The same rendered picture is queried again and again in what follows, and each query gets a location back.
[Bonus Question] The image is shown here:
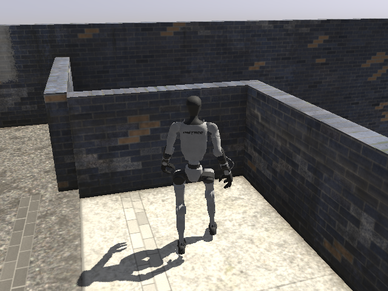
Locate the humanoid robot head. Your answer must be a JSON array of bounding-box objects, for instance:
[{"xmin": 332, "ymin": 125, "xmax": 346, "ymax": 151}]
[{"xmin": 183, "ymin": 96, "xmax": 204, "ymax": 125}]

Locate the robot right forearm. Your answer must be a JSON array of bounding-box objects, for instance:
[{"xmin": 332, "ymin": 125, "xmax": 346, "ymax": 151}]
[{"xmin": 217, "ymin": 148, "xmax": 231, "ymax": 175}]

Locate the robot left hand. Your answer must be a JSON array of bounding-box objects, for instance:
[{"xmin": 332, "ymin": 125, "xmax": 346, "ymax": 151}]
[{"xmin": 161, "ymin": 163, "xmax": 175, "ymax": 174}]

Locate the robot right hand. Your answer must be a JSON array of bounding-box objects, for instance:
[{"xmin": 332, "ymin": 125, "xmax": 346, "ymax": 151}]
[{"xmin": 219, "ymin": 173, "xmax": 233, "ymax": 189}]

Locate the right robot upper arm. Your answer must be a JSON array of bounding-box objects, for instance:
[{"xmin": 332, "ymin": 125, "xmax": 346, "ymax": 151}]
[{"xmin": 206, "ymin": 122, "xmax": 222, "ymax": 157}]

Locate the robot left foot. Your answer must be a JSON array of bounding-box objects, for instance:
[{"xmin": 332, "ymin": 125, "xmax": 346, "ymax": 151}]
[{"xmin": 177, "ymin": 239, "xmax": 186, "ymax": 255}]

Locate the robot left forearm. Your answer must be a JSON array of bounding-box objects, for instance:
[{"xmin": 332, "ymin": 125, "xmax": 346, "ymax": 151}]
[{"xmin": 162, "ymin": 145, "xmax": 171, "ymax": 166}]

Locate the left robot upper arm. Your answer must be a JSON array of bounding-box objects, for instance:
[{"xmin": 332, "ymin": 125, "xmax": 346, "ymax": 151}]
[{"xmin": 165, "ymin": 122, "xmax": 181, "ymax": 155}]

